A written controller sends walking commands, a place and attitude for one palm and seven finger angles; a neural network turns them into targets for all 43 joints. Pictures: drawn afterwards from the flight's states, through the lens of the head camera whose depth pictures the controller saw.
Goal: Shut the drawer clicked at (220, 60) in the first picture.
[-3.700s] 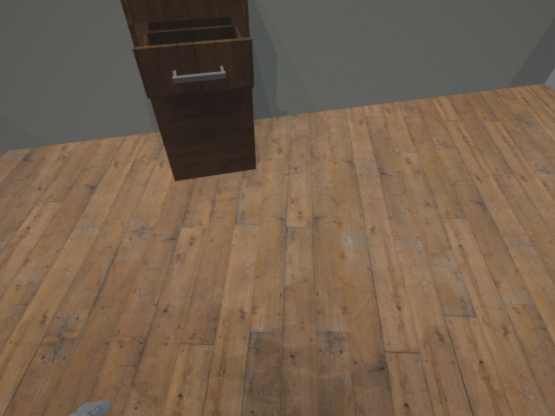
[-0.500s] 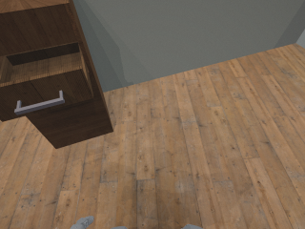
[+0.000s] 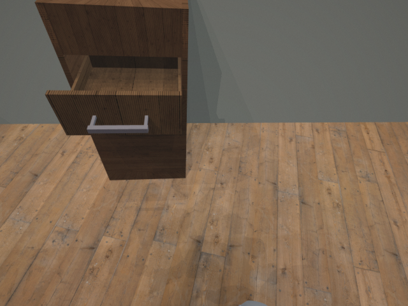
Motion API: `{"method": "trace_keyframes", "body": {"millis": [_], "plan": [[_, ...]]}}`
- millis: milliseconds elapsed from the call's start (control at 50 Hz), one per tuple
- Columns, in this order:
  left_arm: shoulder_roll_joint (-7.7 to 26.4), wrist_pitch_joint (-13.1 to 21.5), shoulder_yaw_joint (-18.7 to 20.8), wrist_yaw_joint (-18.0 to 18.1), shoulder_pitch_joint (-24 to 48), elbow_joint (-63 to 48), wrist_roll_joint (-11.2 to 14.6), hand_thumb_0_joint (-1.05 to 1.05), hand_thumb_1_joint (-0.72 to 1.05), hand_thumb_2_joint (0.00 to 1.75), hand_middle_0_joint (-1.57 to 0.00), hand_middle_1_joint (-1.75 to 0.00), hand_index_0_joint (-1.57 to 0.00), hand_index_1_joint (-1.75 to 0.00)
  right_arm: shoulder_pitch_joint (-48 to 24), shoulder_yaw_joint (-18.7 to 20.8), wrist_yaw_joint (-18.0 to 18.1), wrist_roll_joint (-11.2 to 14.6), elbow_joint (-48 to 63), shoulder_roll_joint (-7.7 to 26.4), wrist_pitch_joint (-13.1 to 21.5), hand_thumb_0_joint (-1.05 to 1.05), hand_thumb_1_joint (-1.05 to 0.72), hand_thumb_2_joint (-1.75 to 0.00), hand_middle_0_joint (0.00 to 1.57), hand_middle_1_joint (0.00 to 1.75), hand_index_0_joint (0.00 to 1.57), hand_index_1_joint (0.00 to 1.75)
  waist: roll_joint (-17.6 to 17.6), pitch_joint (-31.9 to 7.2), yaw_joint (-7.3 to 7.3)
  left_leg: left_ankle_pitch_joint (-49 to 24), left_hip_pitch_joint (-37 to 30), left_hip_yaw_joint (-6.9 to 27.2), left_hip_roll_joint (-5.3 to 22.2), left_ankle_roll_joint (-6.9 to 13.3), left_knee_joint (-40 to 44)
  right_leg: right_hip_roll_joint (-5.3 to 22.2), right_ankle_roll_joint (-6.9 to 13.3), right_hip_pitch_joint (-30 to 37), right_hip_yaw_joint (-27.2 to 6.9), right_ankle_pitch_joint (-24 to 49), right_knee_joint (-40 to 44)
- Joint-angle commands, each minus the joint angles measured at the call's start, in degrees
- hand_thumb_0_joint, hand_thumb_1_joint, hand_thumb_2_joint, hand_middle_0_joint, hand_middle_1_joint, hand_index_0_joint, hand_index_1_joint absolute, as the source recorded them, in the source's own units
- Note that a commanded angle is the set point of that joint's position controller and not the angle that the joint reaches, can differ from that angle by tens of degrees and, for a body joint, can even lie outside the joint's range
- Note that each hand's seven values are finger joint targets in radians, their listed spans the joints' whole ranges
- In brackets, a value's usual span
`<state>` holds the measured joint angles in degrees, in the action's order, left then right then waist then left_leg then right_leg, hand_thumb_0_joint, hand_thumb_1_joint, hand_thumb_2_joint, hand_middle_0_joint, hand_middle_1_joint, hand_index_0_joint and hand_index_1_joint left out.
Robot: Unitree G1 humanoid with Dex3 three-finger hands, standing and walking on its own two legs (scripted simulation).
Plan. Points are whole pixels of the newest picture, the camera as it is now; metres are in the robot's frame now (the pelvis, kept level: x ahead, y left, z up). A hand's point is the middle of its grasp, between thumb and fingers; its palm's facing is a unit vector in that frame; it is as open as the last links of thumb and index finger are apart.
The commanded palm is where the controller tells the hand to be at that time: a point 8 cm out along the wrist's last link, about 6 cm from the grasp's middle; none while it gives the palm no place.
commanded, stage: turn to face it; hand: left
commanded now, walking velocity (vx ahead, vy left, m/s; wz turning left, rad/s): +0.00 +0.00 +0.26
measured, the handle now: (119, 124) +0.61 +0.30 -0.08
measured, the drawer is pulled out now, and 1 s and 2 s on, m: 0.21 0.21 0.21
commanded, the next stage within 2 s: take the last steps up to it in 0.10 s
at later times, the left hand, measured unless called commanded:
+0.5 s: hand out of the picture -0.03 +0.14 -0.16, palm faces +0.22 -0.95 -0.20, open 7.4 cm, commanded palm none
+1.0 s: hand (106, 284) +0.18 +0.23 -0.16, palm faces +0.14 -0.97 -0.21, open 7.4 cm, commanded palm none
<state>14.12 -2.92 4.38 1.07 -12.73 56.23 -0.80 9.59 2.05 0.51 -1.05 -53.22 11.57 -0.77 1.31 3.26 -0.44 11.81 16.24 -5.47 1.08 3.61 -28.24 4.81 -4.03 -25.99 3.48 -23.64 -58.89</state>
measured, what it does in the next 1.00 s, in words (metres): walks ahead: right foot, then left foot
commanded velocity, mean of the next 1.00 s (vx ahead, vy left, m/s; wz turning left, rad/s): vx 0.24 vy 0.02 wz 0.07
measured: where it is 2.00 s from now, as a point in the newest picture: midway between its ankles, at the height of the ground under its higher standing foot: (189, 304)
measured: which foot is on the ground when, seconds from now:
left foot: down 0.00-0.22, up 0.24-0.62, down 0.64-1.00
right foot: up 0.00-0.20, down 0.22-0.64, up 0.66-1.00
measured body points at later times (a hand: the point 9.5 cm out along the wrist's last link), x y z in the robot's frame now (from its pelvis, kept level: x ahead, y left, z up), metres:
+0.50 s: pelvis +0.00 -0.03 +0.01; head +0.01 -0.04 +0.46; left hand -0.04 +0.19 -0.14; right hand +0.08 -0.27 -0.15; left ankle -0.03 +0.12 -0.68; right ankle +0.01 -0.15 -0.74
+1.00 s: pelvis +0.12 +0.03 +0.00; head +0.14 +0.02 +0.44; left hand +0.17 +0.28 -0.15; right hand +0.06 -0.18 -0.16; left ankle +0.00 +0.13 -0.74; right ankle +0.25 -0.06 -0.71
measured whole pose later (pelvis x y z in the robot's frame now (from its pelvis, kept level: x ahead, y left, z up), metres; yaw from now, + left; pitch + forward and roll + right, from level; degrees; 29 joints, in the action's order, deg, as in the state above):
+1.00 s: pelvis +0.12 +0.03 +0.00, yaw +8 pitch -1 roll +2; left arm 10.6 0.2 3.5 -0.9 -8.4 58.8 -1.0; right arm 24.6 1.5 1.0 -1.3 -66.0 6.9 2.8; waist 0.6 3.5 2.0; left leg 19.7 -3.1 -8.3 0.2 -0.3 -18.3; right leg 5.6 0.3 -29.3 6.0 -13.1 -42.6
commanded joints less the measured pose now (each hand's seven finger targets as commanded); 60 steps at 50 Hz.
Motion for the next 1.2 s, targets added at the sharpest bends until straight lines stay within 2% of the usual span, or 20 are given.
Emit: {"method": "trace_keyframes", "body": {"millis": [0, 140, 160, 200, 220, 300, 420, 560, 580, 620, 640, 700, 800, 940, 1000, 1020, 1040, 1060, 1080, 1180], "plan": [[1.9, 0.8, -0.2, 0.0, 0.3, -4.1, 0.0, 0.00, 0.90, 0.90, -0.20, -0.30, -0.20, -0.30, 3.1, 2.9, 0.5, -0.2, 1.9, 10.1, 0.4, 0.00, -0.90, -0.90, 0.20, 0.30, 0.20, 0.30, -8.5, -5.7, 2.02, -15.1, -9.9, 14.3, 14.5, 6.9, 11.0, -0.3, -0.1, -0.8, -1.0, -1.5, 6.9], [1.6, 2.2, -0.7, 0.7, -6.3, -1.9, 0.3, 0.00, 0.90, 0.90, -0.20, -0.30, -0.20, -0.30, 0.3, 3.1, 0.0, 0.2, 0.8, 9.4, -0.4, 0.00, -0.90, -0.90, 0.20, 0.30, 0.20, 0.30, -8.4, -6.4, -0.68, -11.8, -3.1, 15.0, 11.1, 3.9, 5.9, -2.2, 1.2, 14.7, 0.5, 8.8, 30.7], [3.0, 2.8, -0.6, 1.0, -7.2, -1.6, 0.0, 0.00, 0.90, 0.90, -0.20, -0.30, -0.20, -0.30, 0.5, 2.8, -0.2, 0.6, 0.8, 7.6, -0.3, 0.00, -0.90, -0.90, 0.20, 0.30, 0.20, 0.30, -3.7, -5.9, -1.16, -7.0, 0.8, 13.4, 8.2, 1.2, 2.1, 0.2, 1.7, 19.2, -2.0, 13.1, 38.2], [10.1, 3.5, 0.1, 1.2, -6.6, -2.4, -0.7, 0.00, 0.90, 0.90, -0.20, -0.30, -0.20, -0.30, 0.0, 1.8, -0.8, 0.8, 2.2, 3.0, -0.7, 0.00, -0.90, -0.90, 0.20, 0.30, 0.20, 0.30, 13.2, -3.6, -1.36, 17.6, 10.1, 4.8, -2.1, -4.4, -14.4, 19.6, 10.7, 18.1, -19.8, 15.0, 46.5], [9.4, 3.8, 0.3, 1.1, -6.6, -2.5, -0.5, 0.00, 0.90, 0.90, -0.20, -0.30, -0.20, -0.30, -1.6, 2.4, -0.8, 0.1, 2.1, 5.0, -1.8, 0.00, -0.90, -0.90, 0.20, 0.30, 0.20, 0.30, 14.5, -2.3, -2.24, 18.9, 10.4, 7.9, -0.3, -4.1, -22.3, 19.6, 12.4, 12.3, -21.3, 5.9, 48.9], [5.4, 4.8, -0.1, 0.7, -4.0, -2.3, -0.6, 0.00, 0.90, 0.90, -0.20, -0.30, -0.20, -0.30, 2.2, 2.9, -2.0, -0.6, -1.2, 4.6, -1.3, 0.00, -0.90, -0.90, 0.20, 0.30, 0.20, 0.30, 6.1, 2.0, 0.22, 7.6, 15.8, 6.0, 2.1, -4.7, -34.4, 13.7, 10.0, 13.8, -12.0, -1.6, 49.3], [5.6, 5.8, 0.3, 0.2, -10.7, 1.0, -1.2, 0.00, 0.90, 0.90, -0.20, -0.30, -0.20, -0.30, -1.5, 2.5, -2.6, -0.5, -0.2, 2.4, -0.3, 0.00, -0.90, -0.90, 0.20, 0.30, 0.20, 0.30, 7.0, 2.9, -2.73, 8.3, 15.2, 2.3, 3.3, -5.3, -22.4, 14.2, 10.9, 17.9, -10.1, -5.3, 50.9], [5.6, 5.1, 0.4, -0.4, -10.1, 4.0, -0.7, 0.00, 0.90, 0.90, -0.20, -0.30, -0.20, -0.30, 5.3, 1.3, -1.9, -0.2, -2.6, 1.1, 1.8, 0.00, -0.90, -0.90, 0.20, 0.30, 0.20, 0.30, 7.1, -0.7, -0.23, 4.9, -6.6, -3.9, -0.1, -4.0, 1.8, 10.0, 9.0, 11.0, -3.3, -3.7, 43.8], [4.4, 4.9, 0.3, -0.6, -9.4, 3.8, -0.5, 0.00, 0.90, 0.90, -0.20, -0.30, -0.20, -0.30, 9.2, 1.6, -1.5, -0.1, -4.0, 2.7, 2.2, 0.00, -0.90, -0.90, 0.20, 0.30, 0.20, 0.30, 2.3, -1.7, 1.57, 5.6, -14.2, -3.0, 0.5, -3.9, 5.2, 7.7, 7.5, 6.5, -1.0, -4.3, 38.9], [-2.2, 4.5, -1.1, -1.2, -5.9, 0.9, -0.4, 0.00, 0.90, 0.90, -0.20, -0.30, -0.20, -0.30, 20.4, 3.7, -0.2, -0.7, -6.6, 12.2, 2.7, 0.00, -0.90, -0.90, 0.20, 0.30, 0.20, 0.30, -20.5, -1.1, 6.40, 19.6, -22.0, 24.4, 20.6, 3.6, 17.8, -1.6, 3.3, -11.1, 7.8, -8.4, 12.1], [-0.9, 4.7, -1.0, -1.1, -1.2, -1.2, -1.0, 0.00, 0.90, 0.90, -0.20, -0.30, -0.20, -0.30, 21.8, 3.4, 0.3, -0.8, -7.3, 11.9, 2.7, 0.00, -0.90, -0.90, 0.20, 0.30, 0.20, 0.30, -16.9, 1.2, 7.22, 20.8, -19.8, 28.5, 22.5, 6.6, 19.8, -0.8, 4.3, -15.2, 2.6, -9.1, 3.9], [-0.5, 5.0, -0.6, -2.1, -0.2, 0.7, -0.6, 0.00, 0.90, 0.90, -0.20, -0.30, -0.20, -0.30, 14.1, 1.6, 0.9, -0.3, -6.2, 5.9, 3.8, 0.00, -0.90, -0.90, 0.20, 0.30, 0.20, 0.30, -9.9, 4.8, 3.47, 8.0, -13.6, 17.8, 18.5, 6.5, 19.4, 3.3, 4.6, -14.6, -1.5, 1.6, -3.4], [-1.5, 4.1, -0.9, -2.3, -1.5, 1.9, -0.5, 0.00, 0.90, 0.90, -0.20, -0.30, -0.20, -0.30, 14.6, 1.0, 1.2, 0.1, -7.9, 3.9, 5.4, 0.00, -0.90, -0.90, 0.20, 0.30, 0.20, 0.30, -7.0, 3.3, 0.75, -16.1, -14.7, 7.3, 14.5, 6.2, 18.2, 2.5, 3.1, -10.7, 0.2, 8.8, 2.2], [-1.9, 4.0, -0.8, -2.3, 6.8, -1.5, -0.3, 0.00, 0.90, 0.90, -0.20, -0.30, -0.20, -0.30, 16.2, 1.5, 1.1, -0.6, -10.4, 4.5, 4.8, 0.00, -0.90, -0.90, 0.20, 0.30, 0.20, 0.30, -8.0, 6.3, 1.85, -16.3, -12.3, 4.9, 15.4, 5.4, 15.8, 0.8, 4.6, -3.7, 2.4, 10.5, 18.0], [-0.4, 4.7, -0.1, -2.1, -0.7, 0.4, -0.5, 0.00, 0.90, 0.90, -0.20, -0.30, -0.20, -0.30, 14.9, 1.5, 1.1, -0.5, -10.9, 5.0, 4.4, 0.00, -0.90, -0.90, 0.20, 0.30, 0.20, 0.30, -4.2, 2.8, -2.24, -22.5, -8.7, 2.9, 13.7, 3.5, 5.0, -2.9, 6.2, 11.4, 4.8, 12.1, 25.0], [1.8, 5.4, 0.6, -1.8, -8.7, 2.8, -0.7, 0.00, 0.90, 0.90, -0.20, -0.30, -0.20, -0.30, 14.5, 1.4, 0.9, 0.0, -11.0, 4.7, 4.6, 0.00, -0.90, -0.90, 0.20, 0.30, 0.20, 0.30, -1.2, -1.3, -5.77, -22.4, -5.3, 0.3, 10.3, 1.5, -6.1, -2.4, 7.1, 22.2, 3.0, 14.4, 28.3], [7.0, 6.3, 1.9, -1.1, -16.1, 4.9, -1.1, 0.00, 0.90, 0.90, -0.20, -0.30, -0.20, -0.30, 16.7, 1.2, 0.4, 0.7, -10.1, 2.1, 4.8, 0.00, -0.90, -0.90, 0.20, 0.30, 0.20, 0.30, 9.0, -8.9, -7.60, -7.1, 5.3, -3.7, 4.1, -1.3, -23.5, 10.1, 11.6, 35.1, -13.6, 18.0, 32.1], [11.3, 6.3, 2.4, -0.9, -19.8, 5.4, 0.0, 0.00, 0.90, 0.90, -0.20, -0.30, -0.20, -0.30, 16.6, 0.8, 0.4, 1.0, -8.2, 1.0, 4.6, 0.00, -0.90, -0.90, 0.20, 0.30, 0.20, 0.30, 13.6, -12.2, -6.77, 22.0, 13.3, -1.2, -1.1, -2.5, -39.7, 21.3, 17.9, 38.0, -30.8, 26.1, 40.6], [10.6, 6.1, 2.3, -0.5, -15.8, 4.4, 0.4, 0.00, 0.90, 0.90, -0.20, -0.30, -0.20, -0.30, 14.9, 1.1, 0.6, 1.1, -7.9, 1.3, 3.9, 0.00, -0.90, -0.90, 0.20, 0.30, 0.20, 0.30, 9.0, -11.7, -5.89, 21.1, 13.8, 4.9, 1.0, -1.8, -46.8, 21.9, 19.2, 32.4, -32.0, 18.7, 43.3], [1.3, 6.5, -0.6, 0.2, -0.3, 0.7, -0.3, 0.00, 0.90, 0.90, -0.20, -0.30, -0.20, -0.30, 14.3, 1.1, -0.1, -0.4, -8.8, -1.1, 1.4, 0.00, -0.90, -0.90, 0.20, 0.30, 0.20, 0.30, 3.3, -0.4, 2.21, 7.0, 8.0, 4.5, 6.2, -3.6, -37.0, 11.8, 13.7, 7.1, -9.2, 13.2, 48.6]]}}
